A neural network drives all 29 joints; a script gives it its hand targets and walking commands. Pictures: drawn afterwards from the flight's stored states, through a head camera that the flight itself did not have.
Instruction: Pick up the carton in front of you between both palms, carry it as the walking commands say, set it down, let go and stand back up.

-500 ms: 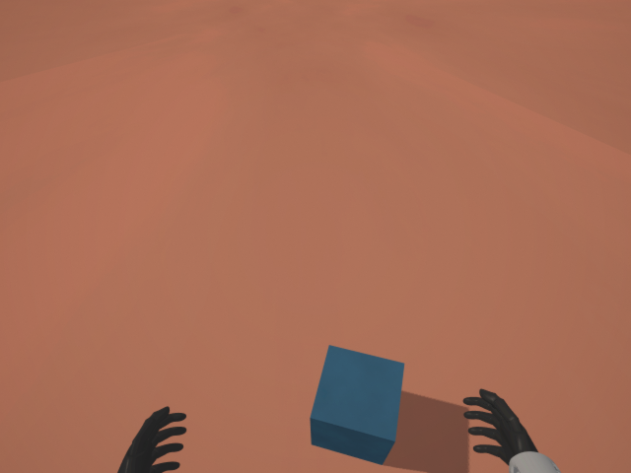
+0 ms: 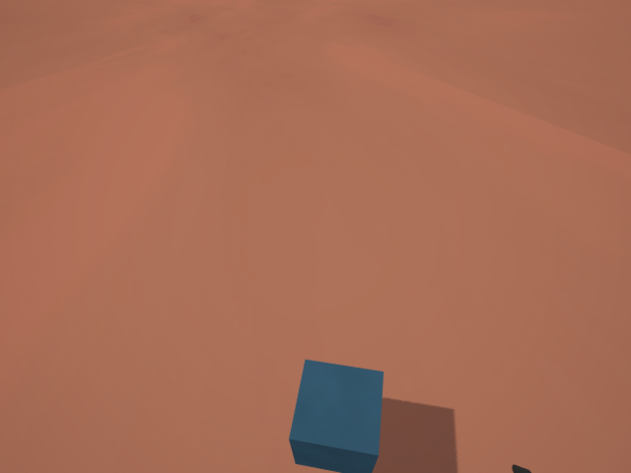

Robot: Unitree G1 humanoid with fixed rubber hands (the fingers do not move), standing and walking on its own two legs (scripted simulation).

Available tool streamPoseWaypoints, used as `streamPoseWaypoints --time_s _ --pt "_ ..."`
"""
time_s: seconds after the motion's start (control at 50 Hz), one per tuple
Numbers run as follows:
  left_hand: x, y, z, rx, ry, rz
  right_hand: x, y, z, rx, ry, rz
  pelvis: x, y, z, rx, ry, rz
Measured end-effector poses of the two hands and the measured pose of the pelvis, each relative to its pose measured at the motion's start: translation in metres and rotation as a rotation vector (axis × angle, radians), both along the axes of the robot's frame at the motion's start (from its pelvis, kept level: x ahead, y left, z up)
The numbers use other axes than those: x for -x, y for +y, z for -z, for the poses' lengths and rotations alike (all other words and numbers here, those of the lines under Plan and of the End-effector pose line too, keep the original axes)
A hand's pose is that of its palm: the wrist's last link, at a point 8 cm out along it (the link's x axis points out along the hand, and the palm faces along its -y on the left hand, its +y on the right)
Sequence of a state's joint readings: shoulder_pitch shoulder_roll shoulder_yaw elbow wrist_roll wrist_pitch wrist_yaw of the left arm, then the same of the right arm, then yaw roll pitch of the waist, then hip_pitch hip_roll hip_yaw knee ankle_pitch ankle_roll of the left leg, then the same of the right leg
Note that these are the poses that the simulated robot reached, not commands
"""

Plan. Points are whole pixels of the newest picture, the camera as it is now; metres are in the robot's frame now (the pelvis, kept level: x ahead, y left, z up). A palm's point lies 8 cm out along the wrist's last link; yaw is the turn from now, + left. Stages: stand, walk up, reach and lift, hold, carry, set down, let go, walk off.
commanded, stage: stand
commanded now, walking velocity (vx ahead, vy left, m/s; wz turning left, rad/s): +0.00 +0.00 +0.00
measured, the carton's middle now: (337, 419) +0.39 -0.04 -0.63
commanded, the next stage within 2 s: none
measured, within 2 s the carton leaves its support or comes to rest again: neither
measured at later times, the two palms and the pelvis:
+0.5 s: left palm out of the picture +0.08 +0.25 -0.11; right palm out of the picture +0.03 -0.27 -0.12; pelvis +0.00 +0.00 +0.00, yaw -3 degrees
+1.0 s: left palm out of the picture +0.05 +0.25 -0.11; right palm out of the picture -0.05 -0.25 -0.13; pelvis -0.01 +0.01 +0.00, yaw -5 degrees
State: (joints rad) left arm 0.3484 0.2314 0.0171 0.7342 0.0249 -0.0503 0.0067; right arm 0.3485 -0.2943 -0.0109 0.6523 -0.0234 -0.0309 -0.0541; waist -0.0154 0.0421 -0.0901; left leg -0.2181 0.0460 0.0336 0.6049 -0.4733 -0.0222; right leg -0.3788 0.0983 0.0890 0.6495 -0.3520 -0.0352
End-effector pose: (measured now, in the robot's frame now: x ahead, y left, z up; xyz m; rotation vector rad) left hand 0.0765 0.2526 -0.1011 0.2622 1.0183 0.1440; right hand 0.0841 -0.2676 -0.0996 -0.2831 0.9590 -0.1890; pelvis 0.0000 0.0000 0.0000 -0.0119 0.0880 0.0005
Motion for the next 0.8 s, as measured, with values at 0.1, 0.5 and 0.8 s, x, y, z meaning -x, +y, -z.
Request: streamPoseWaypoints --time_s 0.1,0.5,0.8 --pt "-0.015 -0.009 0.006 0.013 -0.007 0.016 0.003 0.001 0.005 -0.005 0.022 0.026 -0.006 -0.002 0.003 -0.004 0.0 0.013" --pt "-0.006 -0.004 0.009 -0.027 0.064 0.031 0.058 -0.004 0.022 -0.012 0.183 0.106 -0.002 -0.002 0.004 -0.021 -0.029 0.053" --pt "0.011 -0.002 0.01 -0.025 0.106 0.038 0.103 0.005 0.028 -0.034 0.283 0.15 0.01 0.002 0.001 -0.023 -0.052 0.074"
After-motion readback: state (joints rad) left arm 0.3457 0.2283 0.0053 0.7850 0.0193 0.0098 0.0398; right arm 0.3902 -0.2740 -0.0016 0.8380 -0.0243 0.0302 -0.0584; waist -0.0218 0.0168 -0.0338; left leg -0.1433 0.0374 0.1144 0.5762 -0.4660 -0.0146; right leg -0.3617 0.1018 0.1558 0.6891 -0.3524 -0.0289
